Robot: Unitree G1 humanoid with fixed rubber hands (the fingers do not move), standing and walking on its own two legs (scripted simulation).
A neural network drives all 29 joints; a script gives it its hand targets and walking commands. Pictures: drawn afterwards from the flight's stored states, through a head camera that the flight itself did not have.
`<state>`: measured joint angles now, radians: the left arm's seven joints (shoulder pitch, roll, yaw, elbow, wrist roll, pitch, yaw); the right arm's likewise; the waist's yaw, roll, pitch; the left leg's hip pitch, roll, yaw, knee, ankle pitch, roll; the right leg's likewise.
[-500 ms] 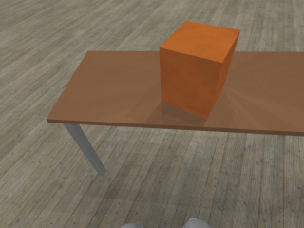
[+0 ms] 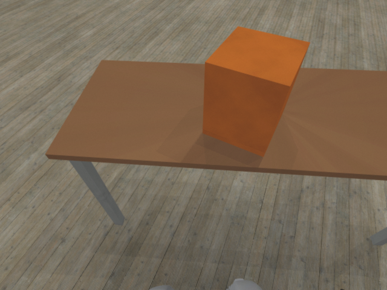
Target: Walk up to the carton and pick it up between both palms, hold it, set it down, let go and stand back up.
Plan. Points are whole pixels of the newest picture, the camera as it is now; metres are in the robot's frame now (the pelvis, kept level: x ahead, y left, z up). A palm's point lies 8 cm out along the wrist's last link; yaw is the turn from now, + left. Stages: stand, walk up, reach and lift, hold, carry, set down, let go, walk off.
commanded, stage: walk up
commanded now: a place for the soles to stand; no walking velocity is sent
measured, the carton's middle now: (250, 92) +0.62 -0.14 +0.04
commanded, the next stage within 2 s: none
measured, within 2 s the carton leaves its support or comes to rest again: neither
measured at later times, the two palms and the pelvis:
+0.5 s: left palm out of the picture +0.07 +0.32 -0.10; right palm out of the picture +0.08 -0.30 -0.10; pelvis +0.00 +0.01 +0.00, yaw -1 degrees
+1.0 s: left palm out of the picture +0.08 +0.33 -0.10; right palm out of the picture +0.09 -0.30 -0.10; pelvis +0.01 +0.01 +0.00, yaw -2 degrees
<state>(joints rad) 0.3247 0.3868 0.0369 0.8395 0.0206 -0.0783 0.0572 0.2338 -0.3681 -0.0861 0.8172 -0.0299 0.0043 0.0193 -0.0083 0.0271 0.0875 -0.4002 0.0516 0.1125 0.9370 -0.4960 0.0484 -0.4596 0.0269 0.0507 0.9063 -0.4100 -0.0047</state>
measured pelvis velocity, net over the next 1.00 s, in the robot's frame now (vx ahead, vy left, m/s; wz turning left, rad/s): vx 0.01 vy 0.01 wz -0.04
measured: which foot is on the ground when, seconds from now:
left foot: down 0.00-1.00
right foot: down 0.00-1.00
